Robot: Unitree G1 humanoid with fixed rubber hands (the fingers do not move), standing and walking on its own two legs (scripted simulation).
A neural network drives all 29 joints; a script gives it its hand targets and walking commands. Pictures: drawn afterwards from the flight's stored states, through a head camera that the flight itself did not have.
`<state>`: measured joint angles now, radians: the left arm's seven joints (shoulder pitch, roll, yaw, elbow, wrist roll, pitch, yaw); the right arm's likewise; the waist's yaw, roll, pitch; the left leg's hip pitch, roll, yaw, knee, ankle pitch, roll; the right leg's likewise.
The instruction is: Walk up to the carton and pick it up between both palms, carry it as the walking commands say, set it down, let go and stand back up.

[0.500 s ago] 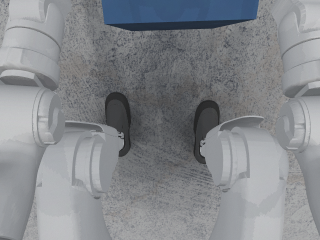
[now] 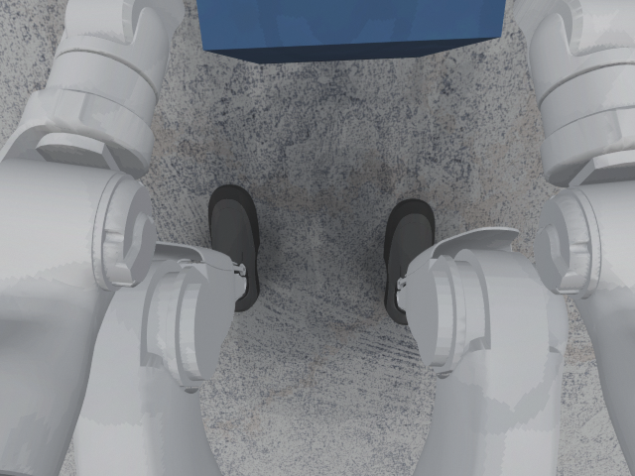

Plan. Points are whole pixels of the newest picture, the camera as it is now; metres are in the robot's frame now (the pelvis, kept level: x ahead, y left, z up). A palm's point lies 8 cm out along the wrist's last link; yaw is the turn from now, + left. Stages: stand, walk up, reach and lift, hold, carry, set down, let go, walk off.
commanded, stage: reach and lift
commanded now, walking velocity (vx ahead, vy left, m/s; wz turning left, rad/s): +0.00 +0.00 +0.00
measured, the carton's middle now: out of the picture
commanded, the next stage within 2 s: none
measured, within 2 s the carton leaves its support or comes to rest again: leaves its support in 0.88 s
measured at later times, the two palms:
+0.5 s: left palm out of the picture +0.56 +0.12 -0.21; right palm out of the picture +0.55 -0.19 -0.20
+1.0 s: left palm out of the picture +0.57 +0.11 -0.18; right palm out of the picture +0.56 -0.19 -0.18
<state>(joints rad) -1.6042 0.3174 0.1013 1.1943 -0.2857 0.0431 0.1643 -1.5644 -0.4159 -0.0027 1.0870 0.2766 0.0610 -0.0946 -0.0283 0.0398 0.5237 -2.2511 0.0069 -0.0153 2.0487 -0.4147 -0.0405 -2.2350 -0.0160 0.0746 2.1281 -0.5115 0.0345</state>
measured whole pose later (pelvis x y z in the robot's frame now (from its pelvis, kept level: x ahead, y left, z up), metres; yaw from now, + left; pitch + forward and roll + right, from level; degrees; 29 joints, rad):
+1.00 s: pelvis +0.00 +0.00 +0.00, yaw +0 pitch +34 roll +2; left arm -1.60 0.29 0.10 1.05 -0.26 0.21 0.23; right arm -1.60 -0.40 -0.04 1.02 0.21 0.22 -0.11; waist -0.03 0.04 0.53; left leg -2.23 0.01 -0.02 2.06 -0.42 -0.04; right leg -2.21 -0.01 0.07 2.13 -0.51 0.04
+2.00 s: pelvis -0.01 +0.00 +0.02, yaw -2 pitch +19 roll +3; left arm -1.36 0.16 0.30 0.73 -0.04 0.45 0.22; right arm -1.48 -0.29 -0.21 0.87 0.03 0.43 -0.07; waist -0.02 0.00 0.53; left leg -1.90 0.01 -0.02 2.06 -0.48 -0.04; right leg -1.89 0.01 0.08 2.13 -0.56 0.04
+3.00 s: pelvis -0.02 +0.01 +0.13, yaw -4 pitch +10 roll +2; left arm -1.17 0.08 0.35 0.61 0.05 0.54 0.19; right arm -1.32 -0.22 -0.24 0.81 -0.01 0.49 -0.06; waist 0.00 -0.01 0.52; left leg -1.44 0.00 -0.02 1.77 -0.49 -0.04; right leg -1.44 0.03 0.08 1.81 -0.54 0.05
